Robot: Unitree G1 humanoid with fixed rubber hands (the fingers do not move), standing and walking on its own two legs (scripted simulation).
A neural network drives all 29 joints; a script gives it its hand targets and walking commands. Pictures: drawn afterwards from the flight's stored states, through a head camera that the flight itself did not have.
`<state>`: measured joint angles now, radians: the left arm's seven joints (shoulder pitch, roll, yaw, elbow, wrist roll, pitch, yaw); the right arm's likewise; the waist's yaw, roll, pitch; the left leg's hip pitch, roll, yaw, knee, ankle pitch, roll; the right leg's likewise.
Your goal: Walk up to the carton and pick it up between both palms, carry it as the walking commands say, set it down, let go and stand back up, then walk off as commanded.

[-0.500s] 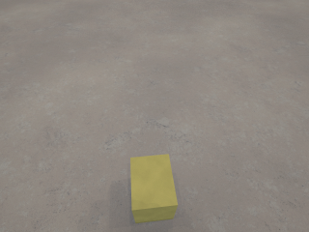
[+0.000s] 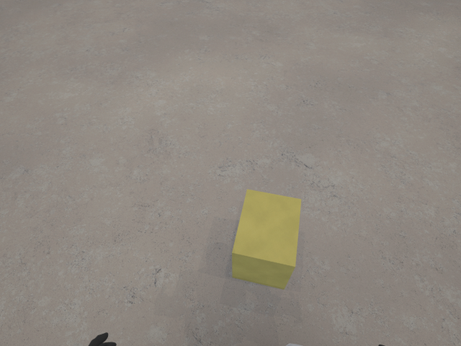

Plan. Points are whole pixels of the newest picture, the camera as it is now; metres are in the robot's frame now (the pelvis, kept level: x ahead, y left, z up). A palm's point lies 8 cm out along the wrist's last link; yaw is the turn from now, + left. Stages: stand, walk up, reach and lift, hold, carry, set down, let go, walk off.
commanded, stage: walk off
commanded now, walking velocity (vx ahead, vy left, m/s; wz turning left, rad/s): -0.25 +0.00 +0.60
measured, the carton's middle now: (265, 239) +0.58 -0.14 -0.63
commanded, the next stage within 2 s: stand in 1.30 s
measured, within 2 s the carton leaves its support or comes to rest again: neither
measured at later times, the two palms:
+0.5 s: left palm out of the picture -0.11 +0.28 -0.11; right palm out of the picture +0.04 -0.27 -0.11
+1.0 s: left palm out of the picture -0.36 +0.22 -0.13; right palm out of the picture -0.04 -0.23 -0.10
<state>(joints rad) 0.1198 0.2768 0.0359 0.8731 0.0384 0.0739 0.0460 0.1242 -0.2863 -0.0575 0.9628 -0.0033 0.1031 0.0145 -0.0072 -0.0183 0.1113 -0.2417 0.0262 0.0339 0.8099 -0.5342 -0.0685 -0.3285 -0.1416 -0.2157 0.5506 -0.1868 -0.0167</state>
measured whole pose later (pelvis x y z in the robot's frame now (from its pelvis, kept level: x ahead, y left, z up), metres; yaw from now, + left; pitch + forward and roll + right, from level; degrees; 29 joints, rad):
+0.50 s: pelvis -0.14 -0.02 +0.00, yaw +18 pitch +1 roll -1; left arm 0.13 0.28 0.06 0.83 -0.01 0.07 0.05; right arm 0.13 -0.31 -0.09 0.87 -0.02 0.09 0.01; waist -0.03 0.04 0.09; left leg -0.39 -0.05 -0.21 0.42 -0.05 -0.04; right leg -0.20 0.04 0.02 0.53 -0.39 0.04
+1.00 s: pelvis -0.28 -0.06 +0.00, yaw +37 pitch +0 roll -1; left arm 0.16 0.30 0.09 0.79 0.02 0.08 0.02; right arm 0.18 -0.27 -0.08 0.83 -0.02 0.07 0.03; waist -0.01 -0.05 0.10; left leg -0.24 0.02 0.01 0.60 -0.35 0.00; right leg -0.45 -0.12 -0.13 0.87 -0.50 0.05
